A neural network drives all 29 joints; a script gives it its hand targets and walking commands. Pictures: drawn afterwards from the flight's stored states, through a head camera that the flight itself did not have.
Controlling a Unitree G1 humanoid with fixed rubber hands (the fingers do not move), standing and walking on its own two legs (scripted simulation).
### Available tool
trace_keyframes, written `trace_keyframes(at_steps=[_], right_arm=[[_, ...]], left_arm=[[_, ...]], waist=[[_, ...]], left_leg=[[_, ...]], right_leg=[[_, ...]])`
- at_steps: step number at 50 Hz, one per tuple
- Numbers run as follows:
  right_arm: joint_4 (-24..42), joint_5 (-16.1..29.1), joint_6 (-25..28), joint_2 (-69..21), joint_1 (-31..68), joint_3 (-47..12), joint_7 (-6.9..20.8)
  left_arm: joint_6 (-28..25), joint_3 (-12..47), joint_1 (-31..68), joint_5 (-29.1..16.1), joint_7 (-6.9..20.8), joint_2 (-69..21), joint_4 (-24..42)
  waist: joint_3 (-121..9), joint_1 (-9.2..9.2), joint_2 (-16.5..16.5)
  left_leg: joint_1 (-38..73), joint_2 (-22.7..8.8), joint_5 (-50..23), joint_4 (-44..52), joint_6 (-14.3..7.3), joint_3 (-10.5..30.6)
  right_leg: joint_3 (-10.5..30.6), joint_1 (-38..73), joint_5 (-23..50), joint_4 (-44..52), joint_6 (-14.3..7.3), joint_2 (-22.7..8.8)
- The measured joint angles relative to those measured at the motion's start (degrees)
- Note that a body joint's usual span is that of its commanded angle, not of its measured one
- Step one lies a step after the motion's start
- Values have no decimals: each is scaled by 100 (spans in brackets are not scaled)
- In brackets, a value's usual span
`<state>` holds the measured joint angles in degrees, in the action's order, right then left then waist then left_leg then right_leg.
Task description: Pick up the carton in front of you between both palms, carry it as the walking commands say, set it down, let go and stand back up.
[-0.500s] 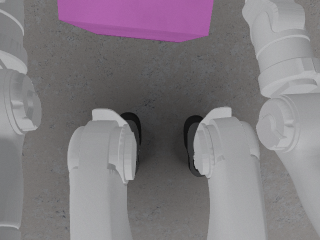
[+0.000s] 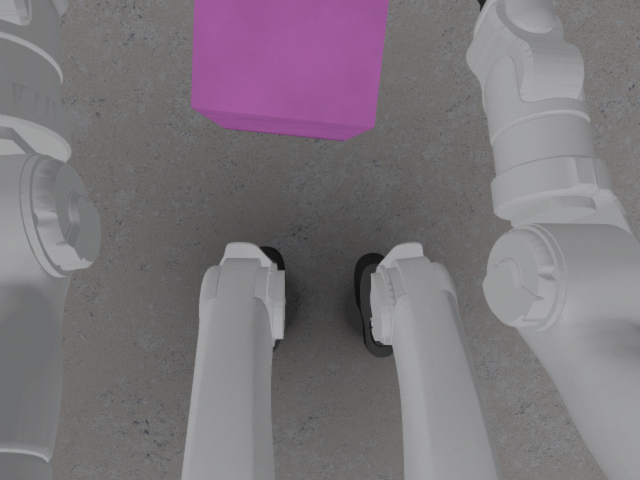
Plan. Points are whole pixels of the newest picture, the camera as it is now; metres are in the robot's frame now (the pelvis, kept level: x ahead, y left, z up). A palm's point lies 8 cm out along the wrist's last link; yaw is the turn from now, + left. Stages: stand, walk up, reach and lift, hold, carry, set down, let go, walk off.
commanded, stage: set down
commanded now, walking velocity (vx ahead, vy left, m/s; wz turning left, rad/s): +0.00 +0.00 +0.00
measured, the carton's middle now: (290, 55) +0.55 +0.07 -0.35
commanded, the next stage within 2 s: let go in 0.54 s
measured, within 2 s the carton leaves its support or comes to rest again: neither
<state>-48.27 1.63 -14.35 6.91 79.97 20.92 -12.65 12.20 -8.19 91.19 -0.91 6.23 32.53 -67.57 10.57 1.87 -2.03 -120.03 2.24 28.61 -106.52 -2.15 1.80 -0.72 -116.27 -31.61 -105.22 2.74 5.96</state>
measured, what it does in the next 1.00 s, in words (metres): rises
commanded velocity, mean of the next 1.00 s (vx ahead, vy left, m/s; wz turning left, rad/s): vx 0.00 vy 0.00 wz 0.00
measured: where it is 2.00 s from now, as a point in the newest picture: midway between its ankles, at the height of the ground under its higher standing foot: (321, 320)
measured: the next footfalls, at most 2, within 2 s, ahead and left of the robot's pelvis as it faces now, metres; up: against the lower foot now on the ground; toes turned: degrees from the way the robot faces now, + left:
none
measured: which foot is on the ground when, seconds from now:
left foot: down 0.00-1.00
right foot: down 0.00-1.00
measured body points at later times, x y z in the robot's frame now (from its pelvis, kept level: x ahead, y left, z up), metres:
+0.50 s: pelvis +0.02 +0.01 +0.14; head +0.36 +0.06 +0.43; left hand +0.60 +0.28 +0.03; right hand +0.57 -0.12 +0.03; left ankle +0.11 +0.10 -0.44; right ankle +0.10 -0.12 -0.44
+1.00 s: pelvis +0.08 +0.00 +0.25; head +0.32 +0.04 +0.62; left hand +0.46 +0.28 +0.12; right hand +0.47 -0.17 +0.13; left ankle +0.11 +0.10 -0.44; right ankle +0.10 -0.12 -0.44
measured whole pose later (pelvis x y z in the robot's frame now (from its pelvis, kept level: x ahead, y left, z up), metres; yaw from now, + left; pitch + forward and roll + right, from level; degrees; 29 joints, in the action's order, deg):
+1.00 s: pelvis +0.08 +0.00 +0.25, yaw +6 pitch +35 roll -1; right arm -33.6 -4.1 -6.7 7.8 29.5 11.1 0.2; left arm 5.9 -14.1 36.7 4.1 2.8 15.8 -41.2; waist -2.2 1.7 -1.1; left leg -66.3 3.7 13.7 -45.3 -1.2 3.5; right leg 2.1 -63.7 -16.9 -45.7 0.7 2.4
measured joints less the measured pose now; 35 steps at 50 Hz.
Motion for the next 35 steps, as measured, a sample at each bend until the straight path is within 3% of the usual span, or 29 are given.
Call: trace_keyframes(at_steps=[13, 29, 35], right_arm=[[808, 133, -273, 26, -539, -91, 62], [913, -399, -70, -256, -1260, 247, 362], [1097, -682, 79, -265, -1877, 110, 562]], left_arm=[[301, -91, -411, 54, 69, -29, 734], [46, -692, -1010, 613, 189, -453, 635], [-44, -996, -1617, 986, 38, -823, 967]], waist=[[-277, 48, 67], [-705, 103, 145], [-782, 9, 155]], left_leg=[[904, 61, -353, 1500, -28, 20], [2530, 116, -978, 3718, -32, 68], [3153, 152, -1226, 4510, -19, 85]], right_leg=[[115, 915, 367, 1526, 22, -92], [237, 2520, 1016, 3740, 11, -223], [270, 3120, 1244, 4487, -18, -292]])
